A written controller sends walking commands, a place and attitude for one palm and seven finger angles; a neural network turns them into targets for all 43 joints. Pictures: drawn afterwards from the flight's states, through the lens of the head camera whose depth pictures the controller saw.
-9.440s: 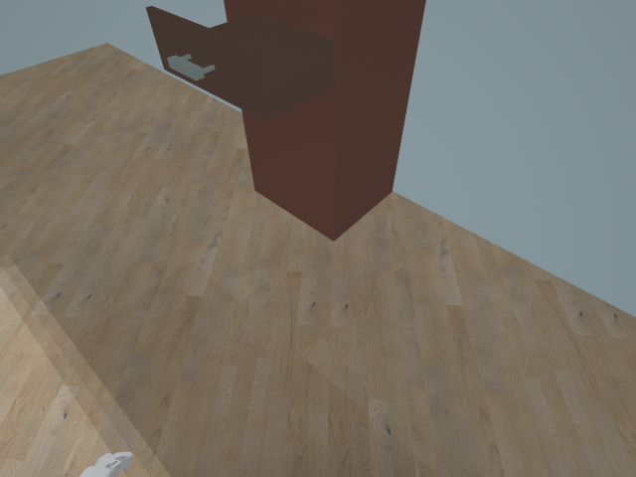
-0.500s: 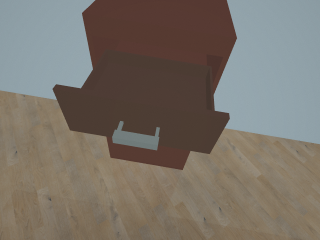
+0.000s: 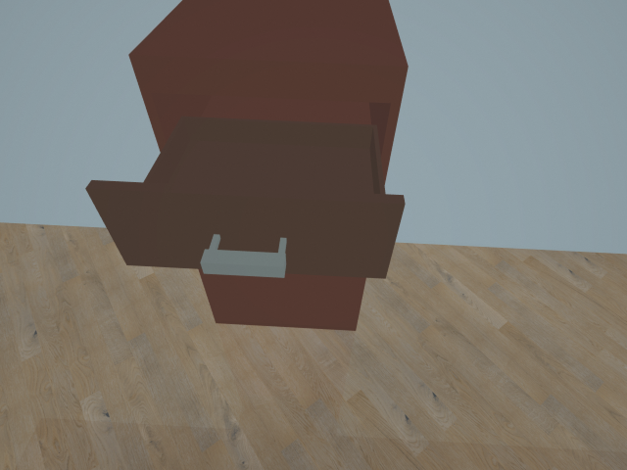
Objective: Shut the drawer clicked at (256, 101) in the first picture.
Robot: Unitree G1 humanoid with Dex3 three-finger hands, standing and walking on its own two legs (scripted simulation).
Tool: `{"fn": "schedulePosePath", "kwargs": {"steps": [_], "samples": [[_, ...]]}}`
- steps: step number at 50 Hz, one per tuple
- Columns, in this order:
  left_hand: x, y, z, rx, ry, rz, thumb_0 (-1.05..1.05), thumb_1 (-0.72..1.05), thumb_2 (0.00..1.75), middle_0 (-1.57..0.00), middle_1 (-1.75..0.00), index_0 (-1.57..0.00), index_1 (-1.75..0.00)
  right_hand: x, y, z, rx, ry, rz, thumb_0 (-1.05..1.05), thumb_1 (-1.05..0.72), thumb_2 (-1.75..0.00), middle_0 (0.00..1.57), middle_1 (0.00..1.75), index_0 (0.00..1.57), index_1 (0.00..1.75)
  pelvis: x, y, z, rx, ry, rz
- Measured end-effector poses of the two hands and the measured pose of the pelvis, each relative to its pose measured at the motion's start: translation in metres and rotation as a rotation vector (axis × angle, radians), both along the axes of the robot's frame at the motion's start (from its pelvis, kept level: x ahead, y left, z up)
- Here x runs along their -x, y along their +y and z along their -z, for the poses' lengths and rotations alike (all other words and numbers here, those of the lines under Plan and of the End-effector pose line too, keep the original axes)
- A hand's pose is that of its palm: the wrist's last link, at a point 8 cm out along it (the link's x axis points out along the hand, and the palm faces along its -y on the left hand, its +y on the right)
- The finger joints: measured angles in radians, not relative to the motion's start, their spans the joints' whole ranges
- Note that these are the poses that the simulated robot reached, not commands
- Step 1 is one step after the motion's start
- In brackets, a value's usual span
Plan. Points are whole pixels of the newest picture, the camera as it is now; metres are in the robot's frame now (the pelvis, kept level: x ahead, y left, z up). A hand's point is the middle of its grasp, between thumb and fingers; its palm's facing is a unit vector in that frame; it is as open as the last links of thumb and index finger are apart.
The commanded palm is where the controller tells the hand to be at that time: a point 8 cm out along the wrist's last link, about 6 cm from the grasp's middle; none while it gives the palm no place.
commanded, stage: come to a stop and stand still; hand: left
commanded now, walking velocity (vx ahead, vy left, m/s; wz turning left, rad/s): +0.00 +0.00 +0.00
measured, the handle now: (247, 252) +0.43 +0.12 +0.02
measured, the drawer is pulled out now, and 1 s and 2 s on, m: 0.29 0.29 0.29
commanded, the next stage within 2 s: look again from close up in 0.20 s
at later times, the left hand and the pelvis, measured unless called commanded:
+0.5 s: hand out of the picture +0.00 +0.16 -0.18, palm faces +0.03 -0.98 -0.19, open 7.3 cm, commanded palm none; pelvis +0.03 +0.00 -0.01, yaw +1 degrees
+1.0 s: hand out of the picture +0.03 +0.18 -0.18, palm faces +0.01 -0.98 -0.18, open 7.3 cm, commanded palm none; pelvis +0.04 +0.01 +0.00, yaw +0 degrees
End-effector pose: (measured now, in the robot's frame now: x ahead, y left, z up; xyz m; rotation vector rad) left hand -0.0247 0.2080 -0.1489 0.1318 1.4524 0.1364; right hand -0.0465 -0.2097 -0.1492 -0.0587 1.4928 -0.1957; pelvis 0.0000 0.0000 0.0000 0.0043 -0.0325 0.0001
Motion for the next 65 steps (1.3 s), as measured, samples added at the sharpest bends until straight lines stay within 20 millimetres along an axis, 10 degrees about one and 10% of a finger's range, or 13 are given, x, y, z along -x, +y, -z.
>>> {"fn": "schedulePosePath", "kwargs": {"steps": [13,42,65], "samples": [[0.005,-0.021,0.002,0.034,0.032,-0.02,0.0,0.91,0.9,-0.2,-0.3,-0.2,-0.3,0.021,0.008,-0.003,-0.021,0.088,0.015,0.01,-0.91,-0.9,0.19,0.3,0.2,0.3,-0.003,-0.007,0.001,-0.004,0.033,-0.006],[-0.074,0.023,0.005,-0.024,-0.131,0.024,0.0,0.92,0.9,-0.2,-0.3,-0.2,-0.3,-0.13,-0.007,-0.007,0.064,-0.221,-0.148,0.01,-0.92,-0.9,0.19,0.3,0.2,0.3,-0.039,0.009,0.007,0.003,0.026,-0.007],[-0.014,0.004,0.001,-0.024,0.079,0.002,0.0,0.91,0.9,-0.19,-0.3,-0.2,-0.3,-0.083,-0.024,0.006,0.032,-0.054,-0.084,0.01,-0.91,-0.9,0.2,0.3,0.2,0.3,-0.046,-0.012,0.01,-0.004,0.058,0.002]]}}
